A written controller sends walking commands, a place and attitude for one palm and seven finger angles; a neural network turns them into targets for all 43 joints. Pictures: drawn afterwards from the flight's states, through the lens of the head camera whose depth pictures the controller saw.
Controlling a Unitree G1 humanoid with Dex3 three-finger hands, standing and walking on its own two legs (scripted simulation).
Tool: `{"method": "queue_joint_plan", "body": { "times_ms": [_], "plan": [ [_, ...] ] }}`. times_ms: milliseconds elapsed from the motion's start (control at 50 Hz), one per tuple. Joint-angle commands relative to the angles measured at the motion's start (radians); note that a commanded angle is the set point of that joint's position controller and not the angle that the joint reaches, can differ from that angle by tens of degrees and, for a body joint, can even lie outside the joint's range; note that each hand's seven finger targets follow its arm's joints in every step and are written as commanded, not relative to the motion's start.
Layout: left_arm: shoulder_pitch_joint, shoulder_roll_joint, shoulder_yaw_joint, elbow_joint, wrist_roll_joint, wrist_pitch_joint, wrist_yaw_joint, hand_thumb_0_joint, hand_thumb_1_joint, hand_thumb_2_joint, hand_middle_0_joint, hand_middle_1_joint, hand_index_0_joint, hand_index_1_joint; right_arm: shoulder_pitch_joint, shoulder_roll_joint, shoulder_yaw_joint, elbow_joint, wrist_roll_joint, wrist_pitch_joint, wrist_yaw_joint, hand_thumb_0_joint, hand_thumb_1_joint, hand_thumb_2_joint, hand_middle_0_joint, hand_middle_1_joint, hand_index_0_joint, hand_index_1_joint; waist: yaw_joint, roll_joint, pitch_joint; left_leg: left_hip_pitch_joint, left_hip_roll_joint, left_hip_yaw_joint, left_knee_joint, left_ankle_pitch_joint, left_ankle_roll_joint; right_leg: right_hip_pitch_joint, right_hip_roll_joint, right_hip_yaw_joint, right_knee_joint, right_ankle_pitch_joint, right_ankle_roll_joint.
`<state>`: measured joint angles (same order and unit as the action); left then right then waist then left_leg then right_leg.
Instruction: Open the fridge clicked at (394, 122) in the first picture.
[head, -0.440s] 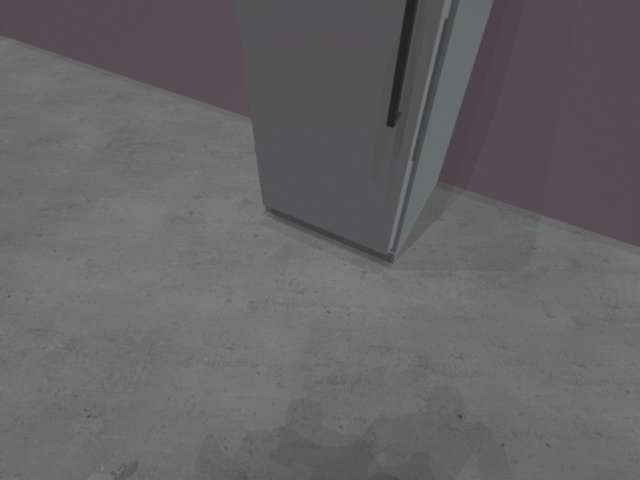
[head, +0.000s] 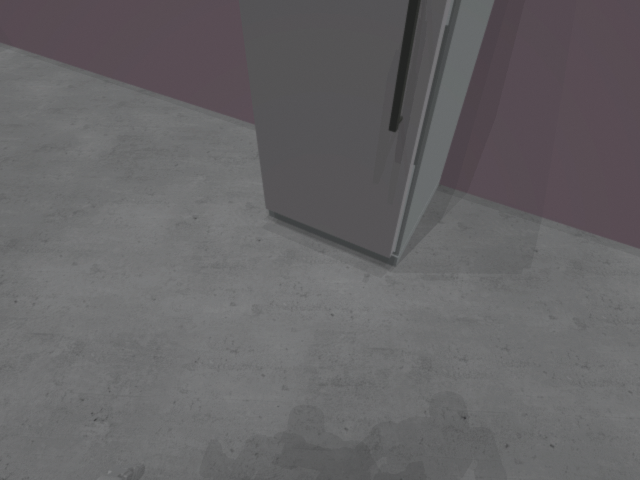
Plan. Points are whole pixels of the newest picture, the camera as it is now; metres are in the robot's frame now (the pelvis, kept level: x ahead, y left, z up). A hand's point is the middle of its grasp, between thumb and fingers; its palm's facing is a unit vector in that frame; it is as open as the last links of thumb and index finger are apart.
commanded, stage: stand and wait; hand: right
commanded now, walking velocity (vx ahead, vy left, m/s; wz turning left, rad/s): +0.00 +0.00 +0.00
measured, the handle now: (407, 59) +1.01 -0.16 +0.08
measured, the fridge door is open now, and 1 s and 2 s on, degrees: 0 0 0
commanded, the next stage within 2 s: look at it before walking up in 0.38 s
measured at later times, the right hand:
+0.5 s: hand out of the picture +0.07 -0.24 -0.15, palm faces -0.03 +0.94 -0.34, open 7.4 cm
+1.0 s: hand out of the picture +0.06 -0.23 -0.15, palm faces -0.03 +0.94 -0.33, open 7.4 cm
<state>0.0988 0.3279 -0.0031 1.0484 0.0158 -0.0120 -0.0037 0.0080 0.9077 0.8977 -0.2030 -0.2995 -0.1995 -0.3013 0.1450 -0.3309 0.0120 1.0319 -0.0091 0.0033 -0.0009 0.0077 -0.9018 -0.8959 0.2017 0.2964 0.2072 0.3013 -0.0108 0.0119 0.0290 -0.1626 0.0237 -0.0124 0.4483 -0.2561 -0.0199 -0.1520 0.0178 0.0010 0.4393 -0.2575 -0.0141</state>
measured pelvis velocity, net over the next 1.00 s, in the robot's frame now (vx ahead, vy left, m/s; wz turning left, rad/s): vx -0.01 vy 0.01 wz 0.01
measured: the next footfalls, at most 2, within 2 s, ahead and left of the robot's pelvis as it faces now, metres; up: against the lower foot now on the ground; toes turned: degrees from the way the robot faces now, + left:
right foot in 1.88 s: +0.15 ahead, -0.09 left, +0.00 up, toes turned +18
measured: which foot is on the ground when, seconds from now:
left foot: down 0.00-1.00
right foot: down 0.00-1.00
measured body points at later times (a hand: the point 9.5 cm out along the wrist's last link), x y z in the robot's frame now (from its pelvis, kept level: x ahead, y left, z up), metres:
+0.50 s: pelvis -0.01 +0.01 +0.00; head -0.01 +0.01 +0.45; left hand +0.07 +0.30 -0.13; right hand +0.07 -0.28 -0.13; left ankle -0.01 +0.13 -0.74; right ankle -0.01 -0.11 -0.74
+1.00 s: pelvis -0.01 +0.01 +0.00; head +0.00 +0.01 +0.45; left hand +0.07 +0.31 -0.13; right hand +0.07 -0.28 -0.13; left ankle -0.01 +0.13 -0.74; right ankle -0.01 -0.11 -0.74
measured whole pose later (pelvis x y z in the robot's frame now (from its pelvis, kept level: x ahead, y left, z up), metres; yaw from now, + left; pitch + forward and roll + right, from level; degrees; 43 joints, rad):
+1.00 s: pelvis -0.01 +0.01 +0.00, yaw +0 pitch -2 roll +0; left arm 0.11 0.34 -0.01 1.11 0.01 -0.01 -0.01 0.01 0.91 0.90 -0.20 -0.30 -0.20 -0.30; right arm 0.14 -0.34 0.01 1.08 -0.01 -0.01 0.00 0.01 -0.90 -0.90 0.20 0.30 0.21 0.30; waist -0.01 0.01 0.04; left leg -0.14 0.00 -0.01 0.38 -0.21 0.00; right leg -0.13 0.00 0.00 0.37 -0.21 0.00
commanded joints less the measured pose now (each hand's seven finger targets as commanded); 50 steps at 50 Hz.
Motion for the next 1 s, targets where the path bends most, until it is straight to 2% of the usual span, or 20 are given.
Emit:
{"method": "queue_joint_plan", "body": {
  "times_ms": [0, 240, 600, 820, 940, 980],
  "plan": [
    [-0.051, 0.209, 0.047, -0.059, -0.005, -0.022, 0.018, 0.000, 0.900, 0.900, -0.200, -0.300, -0.200, -0.300, -0.054, -0.212, -0.046, -0.055, -0.002, -0.023, -0.011, 0.000, -0.900, -0.900, 0.200, 0.300, 0.200, 0.300, 0.009, -0.015, -0.068, 0.013, 0.095, -0.076, -0.077, 0.171, 0.049, 0.006, -0.126, 0.090, -0.087, 0.188, -0.026],
    [-0.033, 0.215, 0.043, -0.019, -0.008, -0.020, 0.015, 0.000, 0.900, 0.900, -0.200, -0.300, -0.200, -0.300, -0.048, -0.221, -0.046, -0.024, -0.001, -0.029, -0.011, 0.000, -0.900, -0.900, 0.200, 0.300, 0.200, 0.300, 0.007, 0.006, -0.070, 0.017, 0.101, -0.093, -0.103, 0.166, 0.054, 0.014, -0.129, 0.090, -0.097, 0.175, -0.021],
    [-0.034, 0.215, 0.042, -0.002, -0.007, -0.021, 0.014, 0.000, 0.900, 0.900, -0.200, -0.300, -0.200, -0.300, -0.060, -0.216, -0.044, -0.018, -0.003, -0.029, -0.010, 0.000, -0.900, -0.900, 0.200, 0.300, 0.200, 0.300, 0.010, -0.003, -0.048, -0.004, 0.095, -0.099, -0.126, 0.130, 0.050, 0.018, -0.134, 0.089, -0.123, 0.149, -0.014],
    [-0.031, 0.217, 0.039, 0.000, -0.008, -0.023, 0.015, 0.000, 0.900, 0.900, -0.200, -0.300, -0.200, -0.300, -0.054, -0.217, -0.045, -0.013, -0.002, -0.031, -0.009, 0.000, -0.900, -0.900, 0.200, 0.300, 0.200, 0.300, 0.010, -0.007, -0.072, 0.023, 0.098, -0.096, -0.126, 0.179, 0.049, 0.031, -0.137, 0.090, -0.122, 0.186, -0.013],
    [-0.033, 0.218, 0.039, -0.001, -0.010, -0.022, 0.016, 0.000, 0.900, 0.900, -0.200, -0.300, -0.200, -0.300, -0.046, -0.219, -0.045, -0.009, -0.002, -0.032, -0.010, 0.000, -0.900, -0.900, 0.200, 0.300, 0.200, 0.300, 0.008, -0.007, -0.075, 0.027, 0.098, -0.092, -0.128, 0.201, 0.049, 0.043, -0.139, 0.089, -0.119, 0.206, -0.013],
    [-0.033, 0.218, 0.038, 0.002, -0.009, -0.022, 0.016, 0.000, 0.900, 0.900, -0.200, -0.300, -0.200, -0.300, -0.054, -0.219, -0.043, -0.008, -0.002, -0.031, -0.010, 0.000, -0.900, -0.900, 0.200, 0.300, 0.200, 0.300, 0.011, -0.013, -0.057, 0.022, 0.096, -0.092, -0.131, 0.188, 0.048, 0.033, -0.139, 0.090, -0.130, 0.193, -0.012]
  ]
}}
